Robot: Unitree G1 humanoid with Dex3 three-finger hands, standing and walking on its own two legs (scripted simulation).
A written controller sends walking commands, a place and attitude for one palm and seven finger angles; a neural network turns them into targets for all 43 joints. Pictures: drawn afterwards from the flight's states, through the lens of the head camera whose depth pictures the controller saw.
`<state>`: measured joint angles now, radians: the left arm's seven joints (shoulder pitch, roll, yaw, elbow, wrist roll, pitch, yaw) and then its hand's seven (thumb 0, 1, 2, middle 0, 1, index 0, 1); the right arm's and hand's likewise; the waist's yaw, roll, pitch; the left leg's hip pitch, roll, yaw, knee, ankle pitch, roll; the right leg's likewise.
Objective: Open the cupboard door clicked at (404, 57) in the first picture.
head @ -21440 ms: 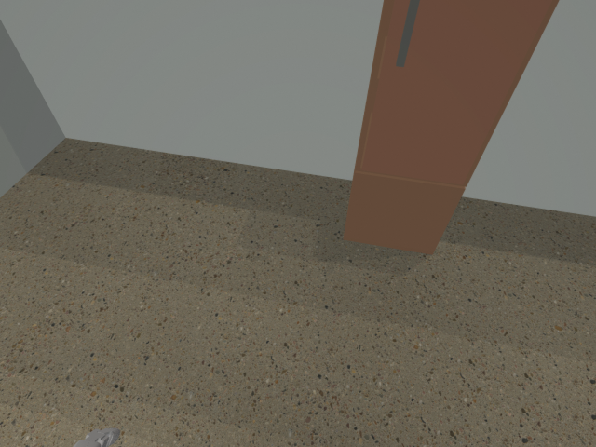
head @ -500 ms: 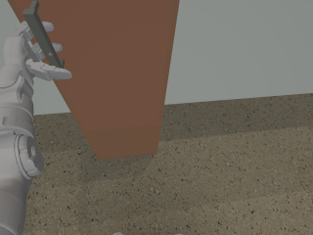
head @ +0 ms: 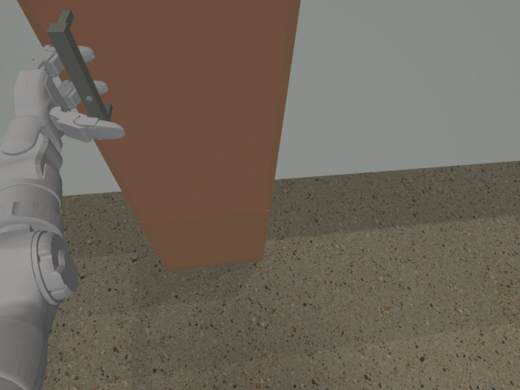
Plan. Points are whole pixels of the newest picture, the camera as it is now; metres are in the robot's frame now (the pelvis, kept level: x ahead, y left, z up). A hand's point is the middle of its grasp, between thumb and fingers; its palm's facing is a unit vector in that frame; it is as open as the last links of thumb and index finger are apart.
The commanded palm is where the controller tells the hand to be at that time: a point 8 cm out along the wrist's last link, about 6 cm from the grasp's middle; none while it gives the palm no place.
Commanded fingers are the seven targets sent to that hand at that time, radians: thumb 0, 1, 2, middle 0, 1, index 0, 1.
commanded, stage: slide the fingers in behind the handle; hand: left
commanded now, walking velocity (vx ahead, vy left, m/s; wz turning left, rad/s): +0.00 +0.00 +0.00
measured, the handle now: (87, 78) +0.56 +0.22 +0.16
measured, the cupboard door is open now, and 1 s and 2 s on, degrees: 0 0 11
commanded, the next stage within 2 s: close the thumb around the handle in 0.04 s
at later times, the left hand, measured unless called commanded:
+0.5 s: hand (94, 98) +0.51 +0.20 +0.16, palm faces +0.05 -1.00 +0.00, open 10.3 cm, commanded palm +0.49 +0.25 +0.16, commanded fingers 0.00 0.56 0.76 -0.38 -1.31 -0.38 -1.31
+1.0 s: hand (102, 98) +0.51 +0.19 +0.16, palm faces +0.05 -1.00 +0.00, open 5.4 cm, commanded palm +0.48 +0.25 +0.16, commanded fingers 0.00 0.90 0.90 -0.40 -1.35 -0.40 -1.35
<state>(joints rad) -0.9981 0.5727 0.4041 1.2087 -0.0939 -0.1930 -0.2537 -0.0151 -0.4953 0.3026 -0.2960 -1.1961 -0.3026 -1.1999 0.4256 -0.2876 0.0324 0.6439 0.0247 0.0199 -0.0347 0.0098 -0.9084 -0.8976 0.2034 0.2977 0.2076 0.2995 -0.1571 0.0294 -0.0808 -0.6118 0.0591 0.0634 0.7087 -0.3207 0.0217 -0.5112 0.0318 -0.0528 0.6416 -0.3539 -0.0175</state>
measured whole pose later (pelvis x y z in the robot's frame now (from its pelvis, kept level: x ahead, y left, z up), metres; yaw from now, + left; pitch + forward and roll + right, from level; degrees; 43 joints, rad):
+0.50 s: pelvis +0.00 +0.00 +0.00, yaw +0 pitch +14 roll -2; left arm -1.04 0.57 0.39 1.23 -0.09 -0.20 -0.24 -0.01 0.05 0.54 -0.33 -1.25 -0.34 -1.25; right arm 0.43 -0.29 0.04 0.66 0.02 0.01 -0.04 0.01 -0.91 -0.90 0.20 0.30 0.21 0.30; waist -0.17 0.03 -0.07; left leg -0.64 0.05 0.06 0.72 -0.32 0.02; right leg -0.54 0.03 -0.06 0.66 -0.36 -0.01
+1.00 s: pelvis +0.00 +0.00 +0.00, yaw +0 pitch +13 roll -2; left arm -0.99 0.55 0.40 1.19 -0.09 -0.19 -0.22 0.01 0.78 0.84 -0.37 -1.34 -0.38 -1.34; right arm 0.42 -0.29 0.03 0.65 0.02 0.02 -0.03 0.01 -0.91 -0.90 0.20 0.30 0.21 0.30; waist -0.16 0.04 -0.08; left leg -0.61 0.06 0.06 0.71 -0.32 0.02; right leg -0.51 0.04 -0.05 0.64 -0.36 -0.02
